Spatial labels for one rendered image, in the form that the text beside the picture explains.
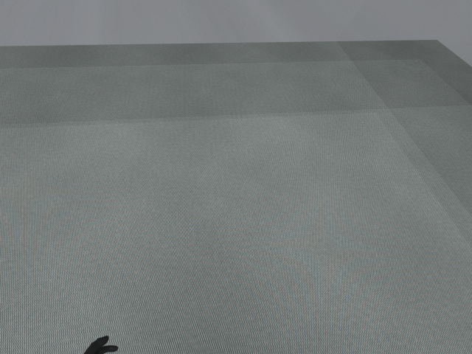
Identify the left robot hand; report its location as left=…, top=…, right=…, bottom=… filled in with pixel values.
left=84, top=336, right=118, bottom=354

